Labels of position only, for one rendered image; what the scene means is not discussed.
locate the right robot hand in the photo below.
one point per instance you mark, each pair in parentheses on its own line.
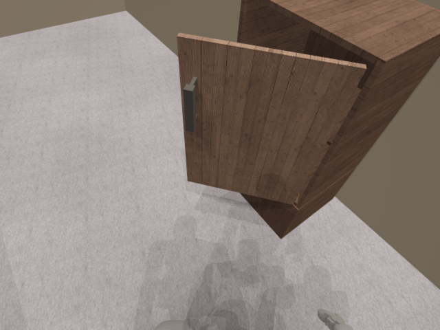
(333,321)

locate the cupboard door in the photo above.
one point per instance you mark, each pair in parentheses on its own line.
(264,115)

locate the handle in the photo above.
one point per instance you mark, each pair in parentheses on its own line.
(190,105)

